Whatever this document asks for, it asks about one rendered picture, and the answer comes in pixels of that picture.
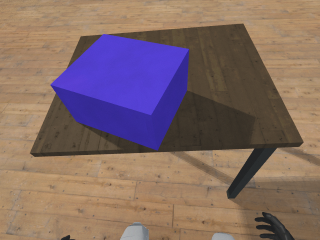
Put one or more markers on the table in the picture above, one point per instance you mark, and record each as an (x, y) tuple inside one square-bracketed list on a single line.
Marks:
[(231, 103)]

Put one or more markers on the carton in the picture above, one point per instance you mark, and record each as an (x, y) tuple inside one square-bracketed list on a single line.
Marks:
[(126, 87)]

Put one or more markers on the left robot thigh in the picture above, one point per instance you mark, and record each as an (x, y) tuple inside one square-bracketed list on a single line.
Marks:
[(135, 232)]

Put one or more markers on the robot right hand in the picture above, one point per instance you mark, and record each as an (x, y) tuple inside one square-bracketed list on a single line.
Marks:
[(279, 230)]

